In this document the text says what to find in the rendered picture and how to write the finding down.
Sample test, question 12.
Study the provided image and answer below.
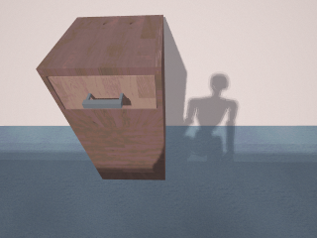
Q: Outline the cabinet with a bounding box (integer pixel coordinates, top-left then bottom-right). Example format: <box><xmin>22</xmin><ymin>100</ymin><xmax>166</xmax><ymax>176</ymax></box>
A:
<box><xmin>36</xmin><ymin>15</ymin><xmax>166</xmax><ymax>180</ymax></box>

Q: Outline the handle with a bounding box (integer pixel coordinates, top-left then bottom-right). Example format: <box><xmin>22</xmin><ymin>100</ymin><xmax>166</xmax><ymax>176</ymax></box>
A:
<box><xmin>82</xmin><ymin>92</ymin><xmax>124</xmax><ymax>109</ymax></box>

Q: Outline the drawer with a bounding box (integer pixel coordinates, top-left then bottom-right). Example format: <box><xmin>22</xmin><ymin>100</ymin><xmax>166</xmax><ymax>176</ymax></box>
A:
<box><xmin>48</xmin><ymin>74</ymin><xmax>158</xmax><ymax>109</ymax></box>

